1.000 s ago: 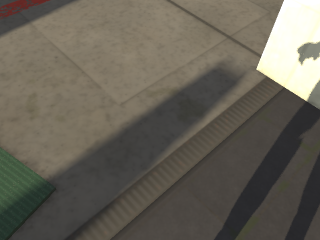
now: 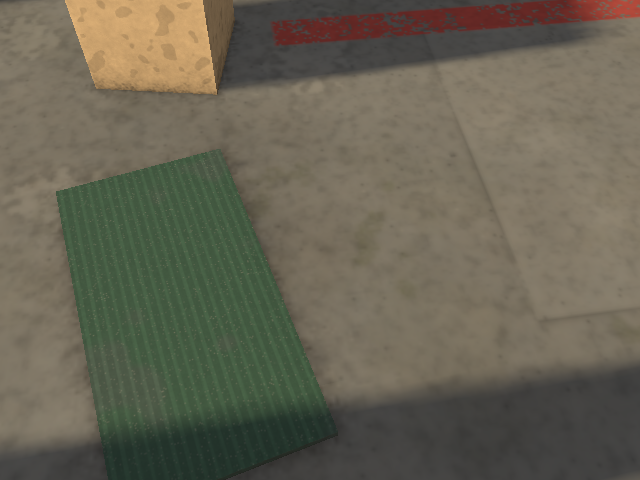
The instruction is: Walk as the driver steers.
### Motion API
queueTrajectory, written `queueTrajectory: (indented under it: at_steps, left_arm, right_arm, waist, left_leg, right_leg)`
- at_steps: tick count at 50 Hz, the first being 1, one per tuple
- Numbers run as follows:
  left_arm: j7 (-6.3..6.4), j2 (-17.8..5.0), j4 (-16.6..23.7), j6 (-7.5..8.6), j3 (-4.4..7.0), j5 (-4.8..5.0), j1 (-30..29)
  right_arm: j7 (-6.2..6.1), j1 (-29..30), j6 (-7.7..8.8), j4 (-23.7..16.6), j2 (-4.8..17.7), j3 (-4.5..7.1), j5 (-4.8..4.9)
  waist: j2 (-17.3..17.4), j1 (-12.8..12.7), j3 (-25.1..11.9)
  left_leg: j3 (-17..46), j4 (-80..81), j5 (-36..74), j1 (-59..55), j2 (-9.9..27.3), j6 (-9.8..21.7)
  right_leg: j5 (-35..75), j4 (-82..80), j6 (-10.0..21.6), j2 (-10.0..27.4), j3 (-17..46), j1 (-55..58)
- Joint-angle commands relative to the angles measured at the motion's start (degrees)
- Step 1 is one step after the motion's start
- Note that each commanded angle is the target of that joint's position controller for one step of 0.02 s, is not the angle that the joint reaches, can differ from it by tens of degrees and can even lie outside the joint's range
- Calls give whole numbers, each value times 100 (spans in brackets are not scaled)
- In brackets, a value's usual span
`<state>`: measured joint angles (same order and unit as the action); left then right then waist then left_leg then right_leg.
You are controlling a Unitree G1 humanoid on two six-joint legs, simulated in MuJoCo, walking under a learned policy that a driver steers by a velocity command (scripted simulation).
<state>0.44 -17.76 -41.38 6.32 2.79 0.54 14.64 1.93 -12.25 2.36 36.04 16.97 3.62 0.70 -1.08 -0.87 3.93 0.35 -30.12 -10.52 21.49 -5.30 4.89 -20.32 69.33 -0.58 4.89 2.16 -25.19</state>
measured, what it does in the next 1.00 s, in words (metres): walks ahead: right foot, then left foot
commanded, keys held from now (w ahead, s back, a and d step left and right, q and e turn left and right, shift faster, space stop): w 0.66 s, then w+e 0.34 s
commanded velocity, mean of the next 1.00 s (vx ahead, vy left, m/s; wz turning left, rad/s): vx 0.50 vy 0.00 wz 0.02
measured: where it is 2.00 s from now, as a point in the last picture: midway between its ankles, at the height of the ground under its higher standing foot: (417, 225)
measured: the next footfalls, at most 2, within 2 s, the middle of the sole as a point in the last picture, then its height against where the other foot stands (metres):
right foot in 0.38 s outside the picture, level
left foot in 0.86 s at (274, 353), level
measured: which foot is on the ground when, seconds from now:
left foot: down 0.00-0.40, up 0.42-0.84, down 0.86-1.00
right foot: up 0.00-0.36, down 0.38-0.88, up 0.90-1.00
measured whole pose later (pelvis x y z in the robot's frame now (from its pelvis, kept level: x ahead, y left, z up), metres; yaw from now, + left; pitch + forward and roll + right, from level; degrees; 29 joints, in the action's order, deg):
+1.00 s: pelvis +0.57 +0.01 +0.02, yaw -3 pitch +2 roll +2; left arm -0.1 -17.8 -44.2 2.3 2.7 1.6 19.8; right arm 0.4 -8.3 5.6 39.3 14.3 2.4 -0.2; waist -2.6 -1.0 1.3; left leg -4.8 -30.4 -9.9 22.4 0.9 0.6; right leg -22.2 63.7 1.4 1.6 2.9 -23.4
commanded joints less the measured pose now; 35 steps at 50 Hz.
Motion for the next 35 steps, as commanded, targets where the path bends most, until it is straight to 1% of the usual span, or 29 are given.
queueTrajectory:
  at_steps: [1,2,3,5,7,8,9,11,13,15,16,17,18,19,20,21,22,23,24,25,26,27,28,29,31,32,33,34,35]
  left_arm:
    - [-14,-662,397,30,167,-84,153]
    - [-22,-587,369,-29,144,-113,157]
    - [-21,-510,403,-70,117,-137,30]
    - [-27,-386,533,-87,57,-154,-426]
    - [-65,-293,607,-56,11,-130,-864]
    - [-92,-235,654,-36,-16,-105,-1102]
    - [-124,-208,703,-19,-33,-68,-1323]
    - [-184,-250,805,7,-26,-6,-1644]
    - [-250,-331,899,33,1,-6,-1825]
    - [-301,-403,924,46,36,-20,-1751]
    - [-308,-440,907,48,56,-23,-1619]
    - [-290,-528,846,50,109,-33,-1296]
    - [-252,-695,673,53,212,-44,-591]
    - [-210,-973,517,52,290,-103,428]
    - [-203,-1423,353,13,425,-155,1082]
    - [-239,-960,276,-18,313,-26,1269]
    - [-197,-713,315,-53,229,14,843]
    - [-167,-624,386,-95,182,-24,407]
    - [-175,-536,385,-109,138,-72,137]
    - [-175,-440,401,-81,95,-128,-7]
    - [-186,-398,389,-57,83,-130,-78]
    - [-193,-398,345,-27,83,-99,-73]
    - [-196,-426,286,-4,88,-72,-54]
    - [-190,-482,233,8,100,-62,-20]
    - [-157,-566,117,-29,127,-35,123]
    - [-138,-598,67,-67,136,-27,193]
    - [-130,-627,43,-105,139,-15,228]
    - [-128,-659,3,-119,142,-10,368]
    - [-118,-696,-64,-143,146,11,520]
  right_arm:
    - [-76,15,159,-322,642,167,-77]
    - [-91,-30,190,-223,624,148,-50]
    - [-116,-99,211,-128,667,148,-40]
    - [-174,-236,220,31,719,144,-39]
    - [-199,-367,211,157,739,134,-20]
    - [-203,-477,212,223,769,134,-5]
    - [-202,-608,215,294,814,139,12]
    - [-197,-840,207,436,873,147,42]
    - [-208,-1017,163,557,876,151,53]
    - [-234,-1090,96,643,905,169,38]
    - [-245,-1071,65,658,934,183,36]
    - [-250,-995,40,646,972,192,32]
    - [-251,-906,15,626,928,165,5]
    - [-259,-834,12,497,740,75,-84]
    - [-231,-1671,107,491,243,-73,-26]
    - [-198,-1588,191,546,440,-69,12]
    - [-169,-935,220,403,834,45,139]
    - [-170,-455,242,256,824,25,129]
    - [-173,-202,249,185,738,25,37]
    - [-180,-291,223,210,662,42,-7]
    - [-181,-471,179,273,553,25,1]
    - [-189,-627,137,340,438,2,-3]
    - [-203,-660,98,367,380,-11,-16]
    - [-216,-553,75,328,367,-17,-42]
    - [-231,-121,83,171,303,-55,-85]
    - [-219,100,102,108,198,-100,-98]
    - [-199,321,123,59,130,-136,-85]
    - [-178,583,162,-10,85,-157,-91]
    - [-154,807,200,-88,79,-160,-81]
  waist:
    - [450,-37,-784]
    - [415,-64,-691]
    - [387,-50,-573]
    - [390,84,-363]
    - [422,264,-273]
    - [424,374,-227]
    - [423,479,-169]
    - [433,608,-37]
    - [455,645,21]
    - [538,553,-21]
    - [600,470,-91]
    - [669,272,-305]
    - [615,-122,-799]
    - [369,-565,-1654]
    - [-1129,-418,-2655]
    - [-1336,-522,-2837]
    - [-763,-557,-1802]
    - [-233,-420,-1152]
    - [-4,-248,-640]
    - [-130,-44,-494]
    - [-285,77,-486]
    - [-375,145,-509]
    - [-388,195,-473]
    - [-358,200,-404]
    - [-232,105,-261]
    - [-218,27,-248]
    - [-191,-55,-197]
    - [-205,-183,-189]
    - [-156,-250,-167]
  left_leg:
    - [2086,1688,996,-1327,1572,1200]
    - [1854,1754,1296,-1090,1533,1204]
    - [1635,1830,1493,-917,1471,1186]
    - [1289,1908,1686,-813,1316,1072]
    - [989,1886,1516,-777,1116,860]
    - [939,1892,1291,-768,1092,791]
    - [972,1931,1045,-792,1137,770]
    - [1147,1876,847,-1110,1326,782]
    - [1331,1621,1072,-1715,1559,755]
    - [1452,1351,1545,-2201,1747,651]
    - [1459,1171,2026,-2332,1760,588]
    - [1387,776,3025,-2384,1667,511]
    - [1164,-61,3925,-2253,1399,385]
    - [966,-1485,3222,-1339,1106,187]
    - [536,-3889,200,885,112,-335]
    - [1039,-4532,-2163,1742,-6,-362]
    - [962,-4869,-1857,2237,364,-354]
    - [667,-4643,-1337,2222,682,-337]
    - [532,-4234,-1016,2108,876,-350]
    - [535,-3952,-770,1799,1057,-361]
    - [504,-3811,-647,1552,1112,-397]
    - [430,-3743,-592,1446,1123,-451]
    - [378,-3644,-525,1468,1151,-506]
    - [350,-3524,-368,1623,1188,-561]
    - [312,-2922,74,1971,1274,-650]
    - [268,-2555,315,1998,1282,-655]
    - [158,-2065,550,1876,1223,-646]
    - [79,-1777,728,1739,1151,-629]
    - [56,-1435,905,1637,1079,-629]
  right_leg:
    - [482,-301,-51,356,199,-1121]
    - [574,-498,-124,351,127,-1071]
    - [804,-740,-196,330,68,-1108]
    - [1549,-1478,-284,294,5,-1242]
    - [2406,-2425,-259,145,-70,-1038]
    - [2751,-2843,-234,51,-114,-891]
    - [2974,-3143,-212,-36,-159,-776]
    - [3012,-3527,-129,-110,-111,-824]
    - [2699,-3805,25,-147,-48,-1102]
    - [2186,-3993,198,-204,-45,-1091]
    - [1892,-4038,286,-279,-118,-874]
    - [1637,-4096,402,-450,-277,-346]
    - [1836,-4205,588,-570,-434,695]
    - [2345,-3856,948,102,200,2448]
    - [1297,-4099,1922,1488,2758,4789]
    - [345,-4968,1959,1754,4142,5010]
    - [-196,-5108,1678,1599,3399,4255]
    - [42,-5256,1514,1390,2709,3322]
    - [547,-5461,1473,1152,2229,2507]
    - [959,-5635,1418,959,1903,2031]
    - [1184,-5786,1419,822,1683,1767]
    - [1484,-5886,1473,752,1462,1626]
    - [1755,-5957,1507,727,1251,1511]
    - [2007,-6021,1529,727,1099,1481]
    - [2298,-6118,1510,687,831,1569]
    - [2388,-6132,1445,639,682,1640]
    - [2393,-6168,1366,518,480,1593]
    - [2499,-6154,1335,494,465,1589]
    - [2481,-6126,1314,488,460,1632]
